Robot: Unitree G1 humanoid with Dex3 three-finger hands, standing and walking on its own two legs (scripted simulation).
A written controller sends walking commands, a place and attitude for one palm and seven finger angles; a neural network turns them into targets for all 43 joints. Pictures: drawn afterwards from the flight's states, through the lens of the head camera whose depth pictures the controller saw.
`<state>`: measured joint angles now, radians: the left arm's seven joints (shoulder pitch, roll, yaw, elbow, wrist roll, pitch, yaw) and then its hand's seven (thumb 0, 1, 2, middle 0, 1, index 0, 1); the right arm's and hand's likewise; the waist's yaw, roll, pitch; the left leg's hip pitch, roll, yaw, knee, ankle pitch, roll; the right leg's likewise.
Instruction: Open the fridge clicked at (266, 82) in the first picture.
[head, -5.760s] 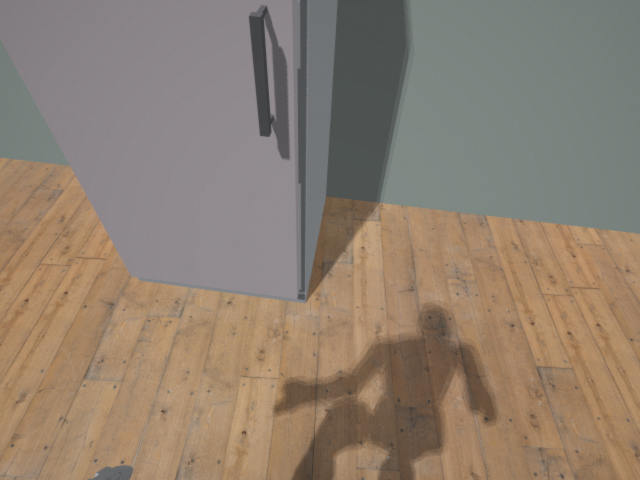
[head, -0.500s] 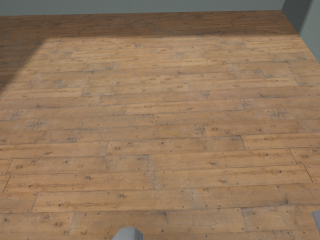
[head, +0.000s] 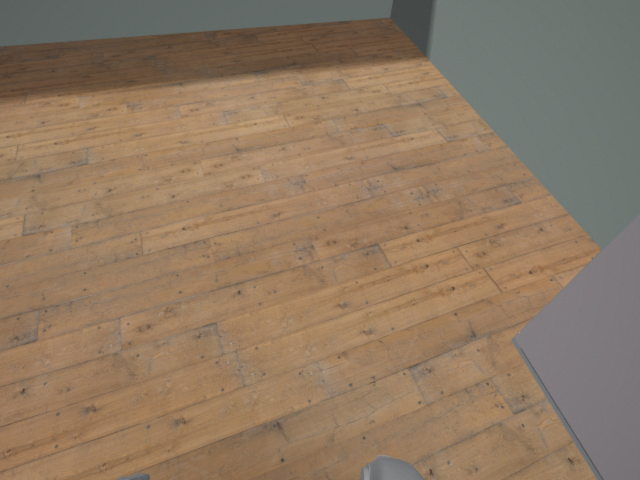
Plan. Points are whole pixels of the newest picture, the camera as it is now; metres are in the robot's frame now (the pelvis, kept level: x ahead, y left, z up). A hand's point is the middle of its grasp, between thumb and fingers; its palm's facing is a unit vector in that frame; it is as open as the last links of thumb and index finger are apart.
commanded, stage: turn to face it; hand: right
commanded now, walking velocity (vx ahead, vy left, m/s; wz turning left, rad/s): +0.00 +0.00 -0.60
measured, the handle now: out of the picture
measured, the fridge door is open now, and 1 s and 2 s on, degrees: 0 0 0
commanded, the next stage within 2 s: take the last steps up to it in 1.84 s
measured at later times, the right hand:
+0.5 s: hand out of the picture +0.05 -0.29 -0.15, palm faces +0.32 +0.91 -0.26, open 7.4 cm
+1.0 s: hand out of the picture -0.09 -0.20 -0.16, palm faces +0.60 +0.76 -0.27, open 7.4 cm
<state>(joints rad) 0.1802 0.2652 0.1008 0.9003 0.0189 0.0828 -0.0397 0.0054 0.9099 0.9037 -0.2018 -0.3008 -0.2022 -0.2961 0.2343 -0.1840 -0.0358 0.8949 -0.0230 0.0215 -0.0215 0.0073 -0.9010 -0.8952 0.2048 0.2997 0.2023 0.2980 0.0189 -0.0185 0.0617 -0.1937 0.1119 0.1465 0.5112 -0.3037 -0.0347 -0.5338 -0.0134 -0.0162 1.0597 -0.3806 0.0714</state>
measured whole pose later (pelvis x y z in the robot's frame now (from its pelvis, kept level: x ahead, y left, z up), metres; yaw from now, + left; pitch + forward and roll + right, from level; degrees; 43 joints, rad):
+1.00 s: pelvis -0.02 +0.00 +0.00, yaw -37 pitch -1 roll -1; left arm 0.18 0.28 0.09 0.94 0.01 0.09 -0.04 0.01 0.91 0.90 -0.20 -0.30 -0.20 -0.30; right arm 0.24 -0.20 -0.03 0.89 -0.02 0.02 -0.02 0.01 -0.90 -0.90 0.21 0.30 0.20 0.30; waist 0.01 -0.01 0.09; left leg -0.20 0.14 0.20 0.54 -0.31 -0.02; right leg -0.41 -0.04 -0.03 0.91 -0.43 0.08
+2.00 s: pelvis -0.05 +0.02 +0.00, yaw -67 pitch -1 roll -1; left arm 0.19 0.25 0.07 0.99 0.01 0.07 -0.01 0.01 0.91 0.90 -0.20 -0.30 -0.20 -0.30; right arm 0.26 -0.19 -0.04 0.95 -0.03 0.01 -0.02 0.01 -0.90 -0.90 0.21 0.30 0.20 0.30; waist -0.02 0.00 0.08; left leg -0.23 0.11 0.13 0.54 -0.29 -0.01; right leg -0.31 -0.02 -0.01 0.77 -0.45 0.06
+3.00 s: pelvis +0.04 -0.20 -0.01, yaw -68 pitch -2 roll +2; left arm 0.21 0.15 0.04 1.02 0.03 -0.06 0.00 0.00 0.92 0.90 -0.20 -0.30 -0.20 -0.30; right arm 0.35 -0.15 -0.04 1.13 -0.02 0.00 0.00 0.01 -0.91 -0.90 0.20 0.30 0.20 0.30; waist -0.02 0.03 0.02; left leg -0.28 0.05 0.10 0.88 -0.48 0.01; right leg -0.30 -0.07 -0.17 0.60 -0.27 -0.05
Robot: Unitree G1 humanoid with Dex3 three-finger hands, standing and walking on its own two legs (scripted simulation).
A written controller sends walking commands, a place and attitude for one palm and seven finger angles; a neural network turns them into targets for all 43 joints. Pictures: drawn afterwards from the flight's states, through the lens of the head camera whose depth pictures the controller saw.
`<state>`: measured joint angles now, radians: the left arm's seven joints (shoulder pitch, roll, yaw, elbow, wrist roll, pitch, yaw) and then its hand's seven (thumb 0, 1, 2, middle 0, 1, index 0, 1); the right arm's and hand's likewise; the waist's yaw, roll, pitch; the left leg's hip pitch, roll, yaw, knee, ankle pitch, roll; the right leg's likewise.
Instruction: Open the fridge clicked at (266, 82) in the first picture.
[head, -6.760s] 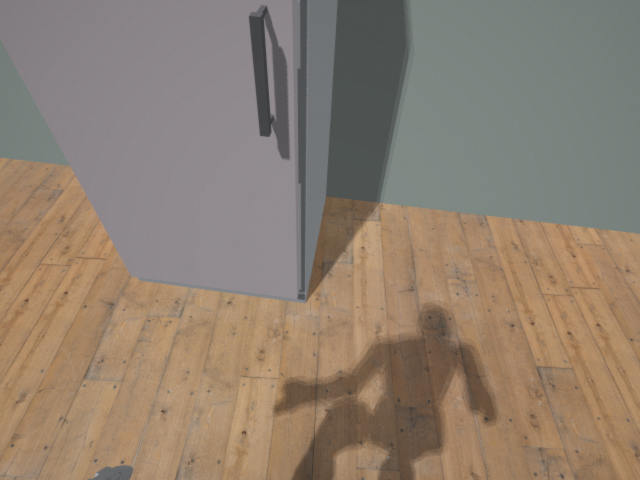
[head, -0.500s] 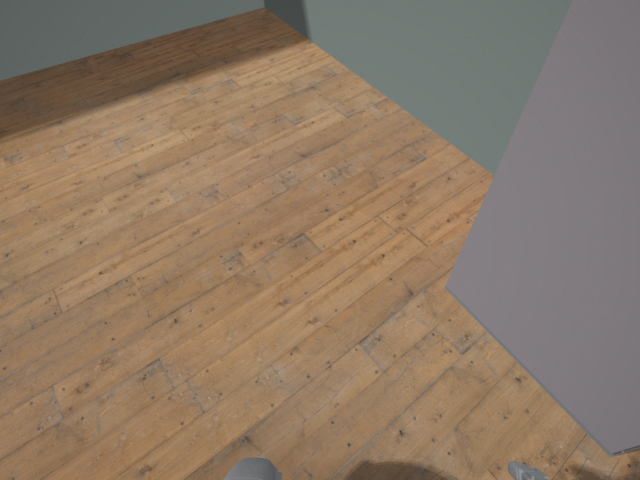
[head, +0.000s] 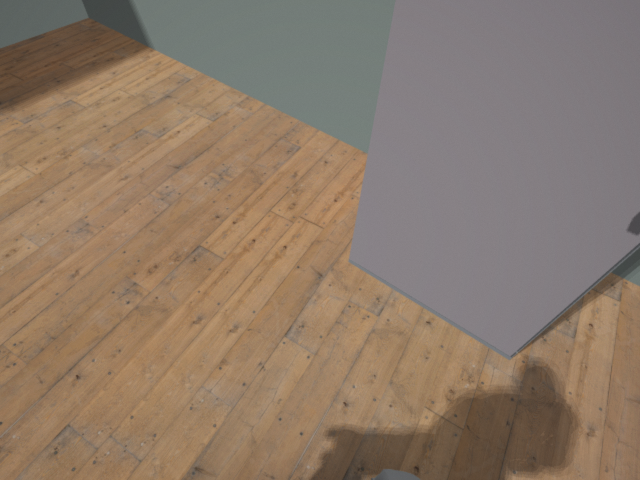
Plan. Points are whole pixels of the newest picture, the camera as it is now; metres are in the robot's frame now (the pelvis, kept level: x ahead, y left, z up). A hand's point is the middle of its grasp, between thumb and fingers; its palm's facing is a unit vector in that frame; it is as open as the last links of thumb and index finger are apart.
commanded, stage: turn to face it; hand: right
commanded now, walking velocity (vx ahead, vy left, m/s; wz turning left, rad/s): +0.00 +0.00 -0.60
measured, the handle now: out of the picture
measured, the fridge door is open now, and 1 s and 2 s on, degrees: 0 0 0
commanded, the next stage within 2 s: take the last steps up to it in 0.84 s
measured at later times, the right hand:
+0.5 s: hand out of the picture +0.05 -0.28 -0.15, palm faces +0.29 +0.92 -0.26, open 7.4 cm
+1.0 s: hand out of the picture -0.10 -0.19 -0.16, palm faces +0.52 +0.82 -0.25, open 7.4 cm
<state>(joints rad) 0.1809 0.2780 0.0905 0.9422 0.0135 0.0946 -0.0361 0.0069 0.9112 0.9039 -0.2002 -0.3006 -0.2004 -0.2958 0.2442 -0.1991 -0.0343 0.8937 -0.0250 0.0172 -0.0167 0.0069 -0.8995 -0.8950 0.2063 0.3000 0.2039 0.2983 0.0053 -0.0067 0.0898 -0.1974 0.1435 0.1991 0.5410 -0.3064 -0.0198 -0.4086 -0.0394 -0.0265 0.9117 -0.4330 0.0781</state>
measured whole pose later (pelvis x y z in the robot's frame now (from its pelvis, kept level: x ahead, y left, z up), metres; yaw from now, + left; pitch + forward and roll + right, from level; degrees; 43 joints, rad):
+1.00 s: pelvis -0.04 +0.00 +0.00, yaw -30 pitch -1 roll -1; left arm 0.19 0.25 0.07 0.99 0.01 0.07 -0.01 0.01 0.91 0.90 -0.20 -0.30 -0.20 -0.30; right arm 0.26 -0.19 -0.04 0.95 -0.03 0.01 -0.02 0.01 -0.90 -0.90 0.21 0.30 0.20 0.30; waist -0.02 0.00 0.08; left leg -0.23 0.11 0.13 0.54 -0.29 -0.01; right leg -0.31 -0.02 -0.01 0.77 -0.45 0.06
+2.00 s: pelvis +0.17 -0.13 -0.01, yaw -31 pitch -2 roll +2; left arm 0.21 0.15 0.04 1.02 0.03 -0.06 0.00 0.00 0.92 0.90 -0.20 -0.30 -0.20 -0.30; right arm 0.35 -0.15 -0.04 1.13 -0.02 0.00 0.00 0.01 -0.91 -0.90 0.20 0.30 0.20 0.30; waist -0.02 0.03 0.02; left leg -0.28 0.05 0.10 0.88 -0.48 0.01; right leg -0.30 -0.07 -0.17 0.60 -0.27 -0.05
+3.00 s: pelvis +0.21 -0.14 +0.01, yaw -31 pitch +0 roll +0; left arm 0.30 0.13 0.02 1.09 0.02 -0.01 0.04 0.01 0.92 0.90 -0.21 -0.30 -0.21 -0.30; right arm 0.29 -0.18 -0.04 1.11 -0.01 0.04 -0.01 0.01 -0.91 -0.90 0.20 0.30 0.20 0.30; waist 0.01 0.01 0.03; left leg -0.24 0.03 0.05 0.57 -0.32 -0.04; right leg -0.16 -0.02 -0.06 0.40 -0.24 0.00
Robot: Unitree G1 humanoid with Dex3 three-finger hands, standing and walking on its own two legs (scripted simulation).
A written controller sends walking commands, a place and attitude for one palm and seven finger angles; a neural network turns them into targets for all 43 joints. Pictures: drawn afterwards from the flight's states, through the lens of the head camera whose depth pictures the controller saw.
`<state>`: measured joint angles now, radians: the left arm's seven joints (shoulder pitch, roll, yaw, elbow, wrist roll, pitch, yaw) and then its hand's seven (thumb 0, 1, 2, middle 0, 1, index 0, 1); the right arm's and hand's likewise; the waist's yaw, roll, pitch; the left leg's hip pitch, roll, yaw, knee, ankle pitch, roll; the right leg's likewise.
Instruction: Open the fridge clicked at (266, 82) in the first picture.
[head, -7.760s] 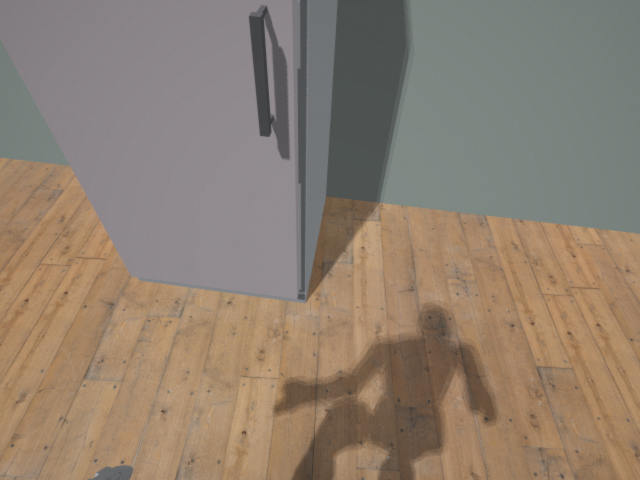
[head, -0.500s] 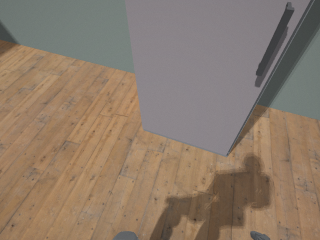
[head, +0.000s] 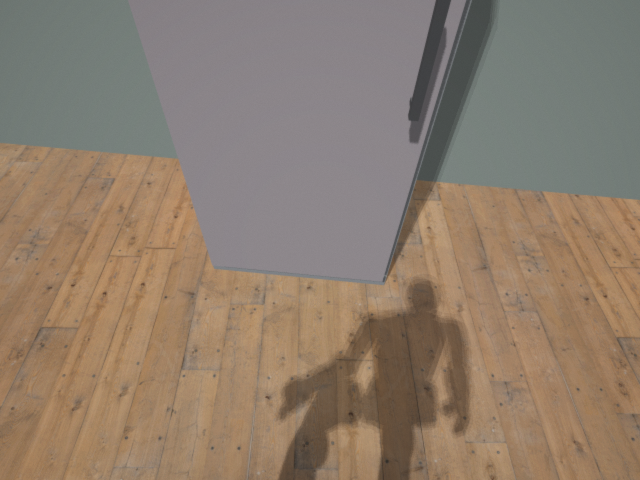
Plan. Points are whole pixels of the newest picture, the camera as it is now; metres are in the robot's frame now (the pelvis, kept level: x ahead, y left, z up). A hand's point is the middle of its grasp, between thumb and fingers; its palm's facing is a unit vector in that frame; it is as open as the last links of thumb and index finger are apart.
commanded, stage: take the last steps up to it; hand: right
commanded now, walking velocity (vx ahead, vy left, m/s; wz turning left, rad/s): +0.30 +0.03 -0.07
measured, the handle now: (426, 58) +0.79 -0.16 +0.13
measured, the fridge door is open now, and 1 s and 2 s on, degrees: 0 0 0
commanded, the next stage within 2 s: come to a stop and stand still in 1.02 s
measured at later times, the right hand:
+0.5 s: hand out of the picture +0.15 -0.19 -0.17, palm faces +0.00 +0.98 -0.18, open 7.4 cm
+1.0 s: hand (435, 451) +0.20 -0.17 -0.19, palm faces +0.10 +0.99 -0.12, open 7.4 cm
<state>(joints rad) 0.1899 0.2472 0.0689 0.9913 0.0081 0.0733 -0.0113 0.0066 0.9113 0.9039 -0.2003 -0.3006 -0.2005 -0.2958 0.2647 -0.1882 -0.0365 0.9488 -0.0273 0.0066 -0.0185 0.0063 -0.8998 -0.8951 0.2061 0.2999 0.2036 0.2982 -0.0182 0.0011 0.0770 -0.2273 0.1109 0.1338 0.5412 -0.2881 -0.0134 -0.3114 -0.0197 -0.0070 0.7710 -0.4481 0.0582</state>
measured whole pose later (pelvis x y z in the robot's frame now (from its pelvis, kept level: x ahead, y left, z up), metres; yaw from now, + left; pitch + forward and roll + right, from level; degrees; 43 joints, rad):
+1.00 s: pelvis +0.24 -0.01 -0.01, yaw -1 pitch -2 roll +2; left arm 0.21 0.15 0.04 1.02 0.03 -0.06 0.00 0.00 0.92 0.90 -0.20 -0.30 -0.20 -0.30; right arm 0.35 -0.15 -0.04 1.13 -0.02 0.00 0.00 0.01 -0.91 -0.90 0.20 0.30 0.20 0.30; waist -0.02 0.03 0.02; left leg -0.28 0.05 0.10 0.88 -0.48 0.01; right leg -0.30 -0.07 -0.17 0.60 -0.27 -0.05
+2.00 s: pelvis +0.28 +0.00 +0.01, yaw -2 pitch +0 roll +0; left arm 0.30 0.13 0.02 1.09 0.02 -0.01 0.04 0.01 0.92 0.90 -0.21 -0.30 -0.21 -0.30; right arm 0.29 -0.18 -0.04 1.11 -0.01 0.04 -0.01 0.01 -0.91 -0.90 0.20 0.30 0.20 0.30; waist 0.01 0.01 0.03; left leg -0.24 0.03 0.05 0.57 -0.32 -0.04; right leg -0.16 -0.02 -0.06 0.40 -0.24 0.00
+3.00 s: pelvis +0.27 +0.03 +0.00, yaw -1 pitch -1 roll -1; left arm 0.25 0.19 -0.01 1.12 0.01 -0.02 0.02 0.00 0.91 0.90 -0.20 -0.30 -0.20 -0.30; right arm 0.25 -0.20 0.00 1.10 -0.01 -0.02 -0.02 0.01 -0.90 -0.90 0.20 0.30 0.20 0.30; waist 0.00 0.00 0.04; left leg -0.19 -0.01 0.05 0.47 -0.26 0.04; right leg -0.16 -0.04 -0.03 0.44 -0.25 0.03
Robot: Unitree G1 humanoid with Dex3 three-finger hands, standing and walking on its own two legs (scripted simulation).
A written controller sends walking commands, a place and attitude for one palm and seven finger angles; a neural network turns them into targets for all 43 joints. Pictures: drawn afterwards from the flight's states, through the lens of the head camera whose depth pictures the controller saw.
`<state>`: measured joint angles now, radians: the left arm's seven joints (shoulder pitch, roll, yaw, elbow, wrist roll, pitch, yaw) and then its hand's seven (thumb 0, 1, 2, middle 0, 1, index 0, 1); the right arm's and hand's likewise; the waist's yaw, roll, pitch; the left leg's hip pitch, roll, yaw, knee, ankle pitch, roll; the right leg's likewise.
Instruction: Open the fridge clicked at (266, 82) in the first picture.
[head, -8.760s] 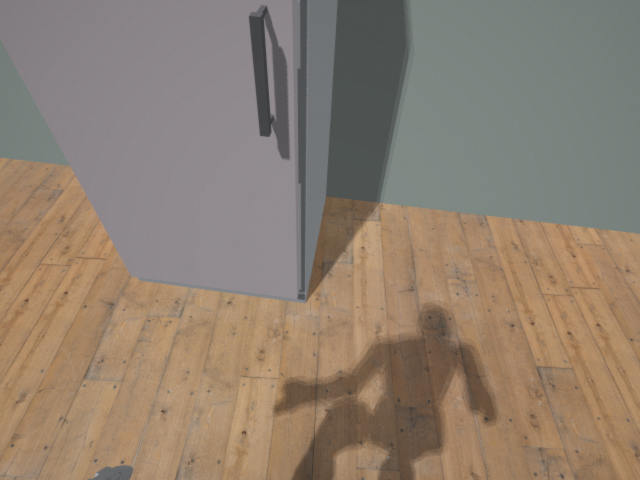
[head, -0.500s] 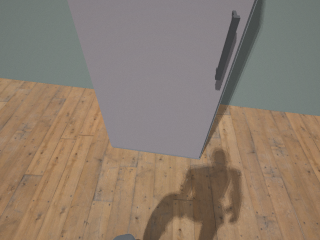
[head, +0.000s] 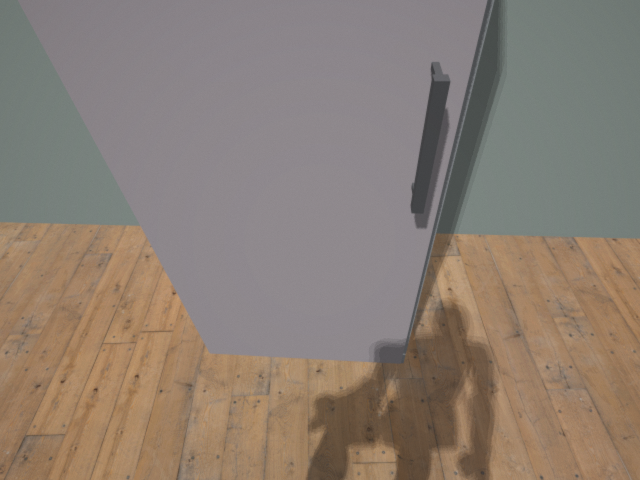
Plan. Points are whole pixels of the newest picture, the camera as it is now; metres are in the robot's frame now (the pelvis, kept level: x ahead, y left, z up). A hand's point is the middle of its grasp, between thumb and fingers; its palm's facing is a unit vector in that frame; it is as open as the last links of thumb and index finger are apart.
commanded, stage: take the last steps up to it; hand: right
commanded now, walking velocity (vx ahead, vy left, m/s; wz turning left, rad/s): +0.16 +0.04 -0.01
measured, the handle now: (425, 144) +0.56 -0.14 +0.14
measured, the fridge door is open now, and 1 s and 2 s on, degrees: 0 0 0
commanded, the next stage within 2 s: come to a stop and stand still in 0.02 s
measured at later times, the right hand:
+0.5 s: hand out of the picture +0.15 -0.15 -0.16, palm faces +0.06 +0.97 -0.25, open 7.3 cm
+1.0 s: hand out of the picture +0.03 -0.17 -0.16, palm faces +0.05 +0.98 -0.20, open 7.4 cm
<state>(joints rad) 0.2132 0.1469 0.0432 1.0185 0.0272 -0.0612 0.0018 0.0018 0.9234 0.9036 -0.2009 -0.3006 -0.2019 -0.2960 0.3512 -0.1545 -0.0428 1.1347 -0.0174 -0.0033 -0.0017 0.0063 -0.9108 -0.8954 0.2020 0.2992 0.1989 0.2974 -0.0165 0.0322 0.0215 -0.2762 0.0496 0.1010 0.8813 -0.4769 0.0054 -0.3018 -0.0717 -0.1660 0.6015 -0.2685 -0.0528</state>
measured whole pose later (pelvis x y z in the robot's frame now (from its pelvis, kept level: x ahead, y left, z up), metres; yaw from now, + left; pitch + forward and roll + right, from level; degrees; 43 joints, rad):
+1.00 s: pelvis +0.04 +0.01 +0.01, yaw -1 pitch +0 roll +0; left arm 0.30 0.13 0.02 1.09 0.02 -0.01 0.04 0.01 0.92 0.90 -0.21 -0.30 -0.21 -0.30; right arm 0.29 -0.18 -0.04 1.11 -0.01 0.04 -0.01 0.01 -0.91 -0.90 0.20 0.30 0.20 0.30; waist 0.01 0.01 0.03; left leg -0.24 0.03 0.05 0.57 -0.32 -0.04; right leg -0.16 -0.02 -0.06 0.40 -0.24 0.00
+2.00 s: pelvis +0.03 +0.04 +0.01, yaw +0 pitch -1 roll -1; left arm 0.25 0.19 -0.01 1.12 0.01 -0.02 0.02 0.00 0.91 0.90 -0.20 -0.30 -0.20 -0.30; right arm 0.25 -0.20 0.00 1.10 -0.01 -0.02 -0.02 0.01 -0.90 -0.90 0.20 0.30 0.20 0.30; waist 0.00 0.00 0.04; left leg -0.19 -0.01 0.05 0.47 -0.26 0.04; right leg -0.16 -0.04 -0.03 0.44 -0.25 0.03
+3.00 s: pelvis +0.00 +0.03 -0.06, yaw -1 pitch +9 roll +0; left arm 0.17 0.27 0.05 0.51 -0.04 -0.26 0.04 0.01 0.91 0.90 -0.20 -0.30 -0.20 -0.30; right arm 0.41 -0.20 -0.22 0.16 0.34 -0.46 0.38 0.01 -0.63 -0.78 0.23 0.47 0.22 0.47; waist -0.03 0.02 -0.10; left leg -0.72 0.03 0.06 1.04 -0.48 0.02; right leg -0.72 -0.03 -0.01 1.03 -0.48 0.02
